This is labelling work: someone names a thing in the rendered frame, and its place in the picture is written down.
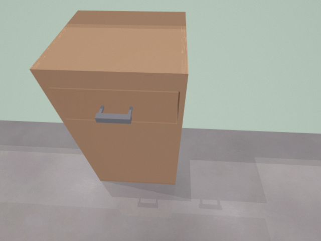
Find handle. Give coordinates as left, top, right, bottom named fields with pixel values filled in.
left=95, top=105, right=133, bottom=124

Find drawer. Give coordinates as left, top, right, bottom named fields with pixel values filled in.
left=49, top=87, right=179, bottom=123

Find cabinet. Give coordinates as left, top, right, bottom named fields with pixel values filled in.
left=30, top=11, right=189, bottom=185

